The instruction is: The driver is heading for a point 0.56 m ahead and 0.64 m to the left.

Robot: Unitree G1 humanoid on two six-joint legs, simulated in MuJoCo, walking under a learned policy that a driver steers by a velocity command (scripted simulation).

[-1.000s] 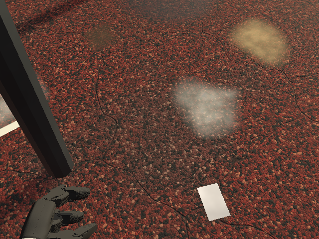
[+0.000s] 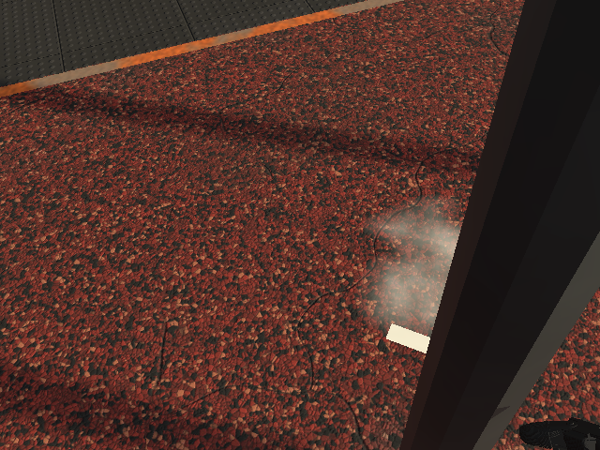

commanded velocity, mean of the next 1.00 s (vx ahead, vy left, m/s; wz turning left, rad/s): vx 0.60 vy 0.16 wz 0.65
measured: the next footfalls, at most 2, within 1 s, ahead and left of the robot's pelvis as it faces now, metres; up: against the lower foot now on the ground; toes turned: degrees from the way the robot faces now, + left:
left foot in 0.06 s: +0.14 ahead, +0.18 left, +0.00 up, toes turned +9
right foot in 0.78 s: +0.54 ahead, +0.33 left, +0.00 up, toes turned +35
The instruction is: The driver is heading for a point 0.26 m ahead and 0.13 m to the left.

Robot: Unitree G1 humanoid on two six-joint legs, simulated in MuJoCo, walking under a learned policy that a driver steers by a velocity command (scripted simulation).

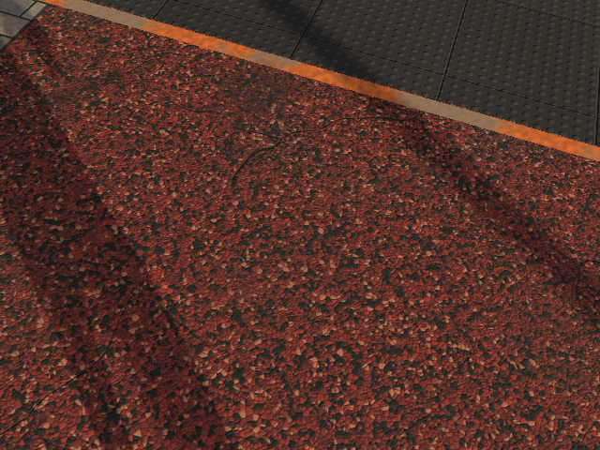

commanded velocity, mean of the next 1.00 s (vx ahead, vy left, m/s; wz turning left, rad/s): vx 0.04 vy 0.00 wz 0.17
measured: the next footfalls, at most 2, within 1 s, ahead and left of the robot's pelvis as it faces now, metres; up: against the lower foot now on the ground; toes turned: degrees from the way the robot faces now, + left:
left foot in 0.12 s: +0.21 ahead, +0.14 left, +0.00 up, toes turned +2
right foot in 0.50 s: +0.14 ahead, -0.07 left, +0.00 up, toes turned +8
